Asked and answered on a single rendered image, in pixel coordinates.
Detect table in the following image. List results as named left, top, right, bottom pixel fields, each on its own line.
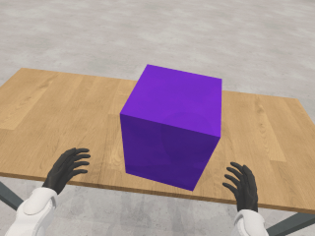
left=0, top=67, right=315, bottom=236

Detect left robot forearm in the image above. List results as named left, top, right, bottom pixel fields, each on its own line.
left=5, top=187, right=59, bottom=236

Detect robot right hand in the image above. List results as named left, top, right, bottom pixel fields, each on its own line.
left=222, top=161, right=258, bottom=212

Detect robot left hand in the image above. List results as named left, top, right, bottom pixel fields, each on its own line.
left=41, top=147, right=91, bottom=195

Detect carton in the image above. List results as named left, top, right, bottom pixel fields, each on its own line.
left=119, top=64, right=222, bottom=192

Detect right robot forearm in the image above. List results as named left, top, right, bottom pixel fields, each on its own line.
left=230, top=209, right=269, bottom=236

